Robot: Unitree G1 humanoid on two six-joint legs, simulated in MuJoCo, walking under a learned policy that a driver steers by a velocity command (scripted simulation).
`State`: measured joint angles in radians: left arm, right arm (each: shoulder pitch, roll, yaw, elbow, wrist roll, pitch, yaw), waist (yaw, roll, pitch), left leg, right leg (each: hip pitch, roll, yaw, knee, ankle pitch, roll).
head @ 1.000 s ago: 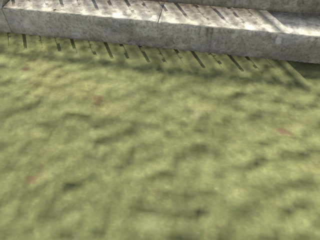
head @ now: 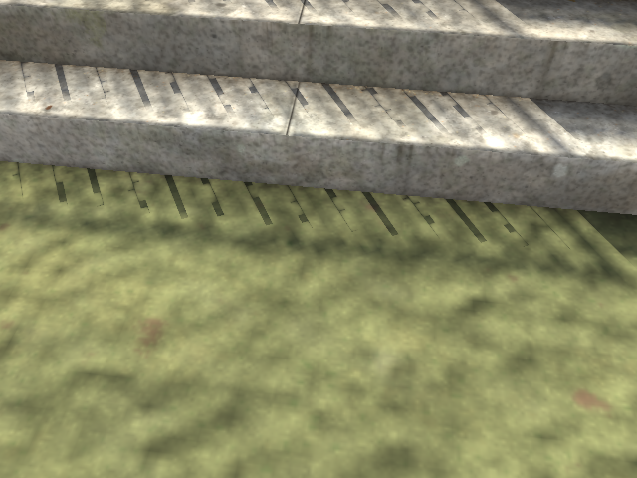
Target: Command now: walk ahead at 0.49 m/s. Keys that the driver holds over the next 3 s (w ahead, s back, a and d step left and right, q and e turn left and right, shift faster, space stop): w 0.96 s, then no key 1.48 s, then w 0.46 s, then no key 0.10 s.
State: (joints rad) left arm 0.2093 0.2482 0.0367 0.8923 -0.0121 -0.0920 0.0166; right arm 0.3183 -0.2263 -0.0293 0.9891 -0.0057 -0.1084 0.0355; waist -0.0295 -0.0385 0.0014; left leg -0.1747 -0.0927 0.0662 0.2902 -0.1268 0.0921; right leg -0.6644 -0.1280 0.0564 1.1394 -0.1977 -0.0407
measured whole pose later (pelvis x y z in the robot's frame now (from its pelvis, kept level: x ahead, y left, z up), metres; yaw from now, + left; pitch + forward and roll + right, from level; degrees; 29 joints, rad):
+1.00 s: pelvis +0.55 -0.01 -0.01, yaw +1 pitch +1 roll +0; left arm 0.29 0.26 0.05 0.96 -0.02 -0.10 0.00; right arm 0.18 -0.24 -0.05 0.91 0.00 -0.10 0.03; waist 0.00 -0.03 0.03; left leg -0.34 -0.03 0.06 0.46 -0.15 0.06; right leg -0.44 -0.06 0.03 1.19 -0.35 -0.05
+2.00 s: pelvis +0.73 +0.00 -0.01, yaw +1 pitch -1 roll +0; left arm 0.14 0.21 0.04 1.07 0.00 0.00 0.03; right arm 0.24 -0.18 -0.01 1.09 0.00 -0.03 -0.03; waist 0.00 -0.01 0.04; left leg -0.14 -0.02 0.03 0.46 -0.31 0.03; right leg -0.27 0.00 -0.04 0.46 -0.16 -0.02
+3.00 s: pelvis +0.90 -0.06 +0.00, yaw +1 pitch +0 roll +0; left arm 0.39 0.17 0.02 1.11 0.02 -0.11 0.00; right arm 0.14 -0.25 -0.05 0.97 -0.04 -0.07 0.02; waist 0.02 0.04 0.01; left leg -0.60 0.09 0.02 1.01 -0.16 0.04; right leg -0.03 0.06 -0.09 0.25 -0.23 -0.08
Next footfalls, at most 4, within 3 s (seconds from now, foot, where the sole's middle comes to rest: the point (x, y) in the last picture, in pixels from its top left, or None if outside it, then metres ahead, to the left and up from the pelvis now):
0.30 right None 0.34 -0.17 -0.78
0.86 left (289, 419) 0.65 0.07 -0.78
1.30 right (366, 351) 0.82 -0.11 -0.78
1.56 left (278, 387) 0.73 0.10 -0.78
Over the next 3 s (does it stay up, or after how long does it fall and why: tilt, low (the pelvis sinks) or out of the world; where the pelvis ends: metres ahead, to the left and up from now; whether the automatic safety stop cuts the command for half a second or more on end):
stays up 0.90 -0.06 0.00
